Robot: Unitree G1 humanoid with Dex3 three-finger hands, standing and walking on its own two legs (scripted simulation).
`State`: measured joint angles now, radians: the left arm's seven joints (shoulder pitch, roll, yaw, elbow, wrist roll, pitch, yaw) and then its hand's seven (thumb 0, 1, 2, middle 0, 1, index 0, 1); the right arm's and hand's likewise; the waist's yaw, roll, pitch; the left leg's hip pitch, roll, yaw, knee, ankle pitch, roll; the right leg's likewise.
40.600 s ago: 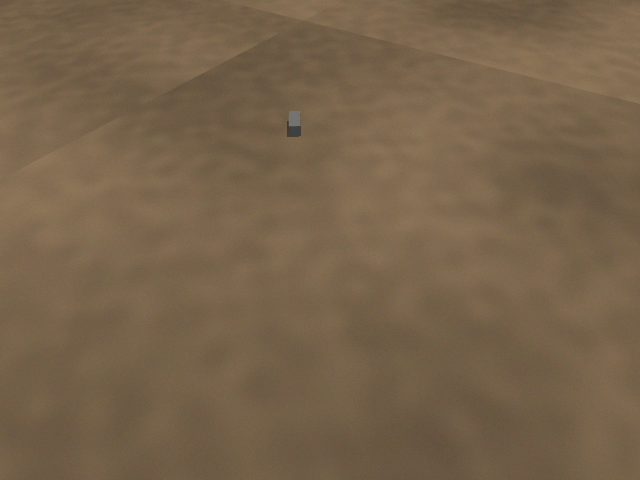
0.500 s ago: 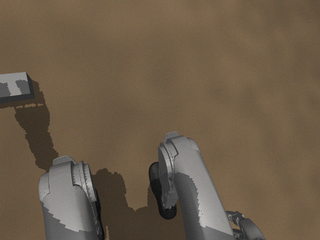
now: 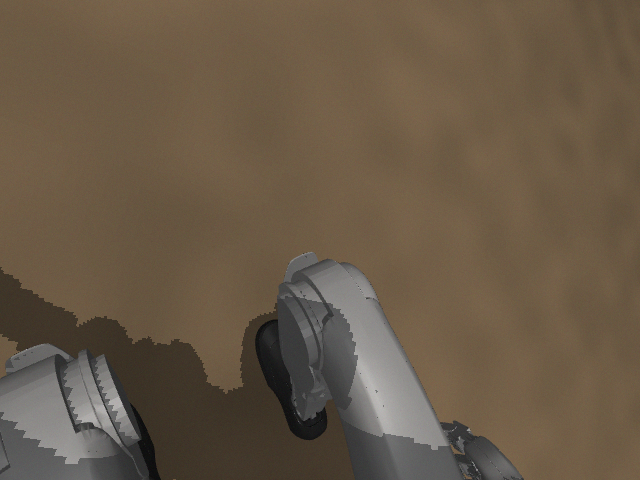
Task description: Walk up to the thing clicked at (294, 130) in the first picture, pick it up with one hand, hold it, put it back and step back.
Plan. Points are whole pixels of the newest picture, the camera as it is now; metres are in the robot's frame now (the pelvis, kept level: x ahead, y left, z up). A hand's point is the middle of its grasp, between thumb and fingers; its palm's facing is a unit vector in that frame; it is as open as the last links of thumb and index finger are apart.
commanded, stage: approach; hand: left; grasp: from above
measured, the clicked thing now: out of the picture +0.49 +0.39 -0.29
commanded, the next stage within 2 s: rest palm in 0.50 s
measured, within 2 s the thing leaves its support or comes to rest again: neither
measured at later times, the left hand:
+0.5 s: hand out of the picture +0.43 +0.36 -0.18, palm faces -0.48 -0.14 -0.86, open 14.0 cm
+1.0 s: hand out of the picture +0.46 +0.36 -0.22, palm faces -0.54 -0.14 -0.83, open 14.2 cm
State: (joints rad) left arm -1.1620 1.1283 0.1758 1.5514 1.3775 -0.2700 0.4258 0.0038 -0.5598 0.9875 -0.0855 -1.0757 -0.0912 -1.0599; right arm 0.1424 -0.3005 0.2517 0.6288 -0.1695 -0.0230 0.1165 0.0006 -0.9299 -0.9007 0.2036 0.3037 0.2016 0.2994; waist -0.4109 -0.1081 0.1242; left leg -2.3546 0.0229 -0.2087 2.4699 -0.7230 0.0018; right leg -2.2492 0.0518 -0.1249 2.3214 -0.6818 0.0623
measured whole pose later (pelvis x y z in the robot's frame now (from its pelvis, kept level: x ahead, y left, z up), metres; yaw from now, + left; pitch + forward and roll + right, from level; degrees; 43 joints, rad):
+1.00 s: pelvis -0.01 +0.00 +0.00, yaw -1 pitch +31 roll -14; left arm -1.11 1.11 0.12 1.52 1.28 -0.31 0.24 0.00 -0.55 0.99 -0.08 -1.07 -0.08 -1.06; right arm 0.14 -0.30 0.29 0.61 -0.17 -0.01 0.12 0.00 -0.93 -0.91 0.20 0.30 0.20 0.30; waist -0.36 -0.10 0.16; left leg -2.36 0.02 -0.22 2.48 -0.69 0.02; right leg -2.23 0.05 -0.13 2.32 -0.65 0.07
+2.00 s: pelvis -0.01 +0.01 -0.01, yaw -3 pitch +28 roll -16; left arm -1.10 1.21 0.14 1.63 1.32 -0.29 0.43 0.00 -0.58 1.03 -0.08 -1.01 -0.06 -1.02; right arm 0.11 -0.34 0.34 0.60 -0.21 -0.09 0.13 0.00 -0.92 -0.91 0.20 0.30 0.20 0.30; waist -0.40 -0.15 0.18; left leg -2.37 0.02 -0.26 2.54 -0.70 0.02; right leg -2.23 0.07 -0.17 2.33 -0.64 0.07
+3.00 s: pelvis -0.01 +0.01 -0.01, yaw -4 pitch +27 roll -17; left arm -1.06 1.21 0.14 1.59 1.31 -0.34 0.43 0.00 -0.51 0.99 -0.09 -1.03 -0.08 -1.03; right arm 0.08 -0.34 0.38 0.59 -0.24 -0.08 0.13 0.00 -0.91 -0.91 0.20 0.30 0.20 0.30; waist -0.38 -0.17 0.21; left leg -2.35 0.02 -0.29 2.55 -0.71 0.01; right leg -2.21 0.07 -0.19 2.33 -0.64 0.07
